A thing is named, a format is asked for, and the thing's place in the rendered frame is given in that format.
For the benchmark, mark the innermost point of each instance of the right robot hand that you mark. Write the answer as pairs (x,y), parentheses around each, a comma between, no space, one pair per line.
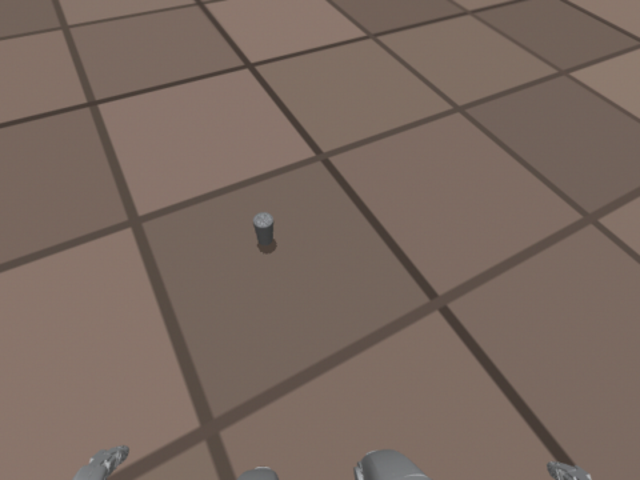
(560,471)

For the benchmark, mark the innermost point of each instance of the cup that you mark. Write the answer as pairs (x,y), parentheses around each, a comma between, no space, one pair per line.
(263,223)

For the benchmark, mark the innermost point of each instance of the left robot hand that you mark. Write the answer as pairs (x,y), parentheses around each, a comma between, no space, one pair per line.
(102,464)

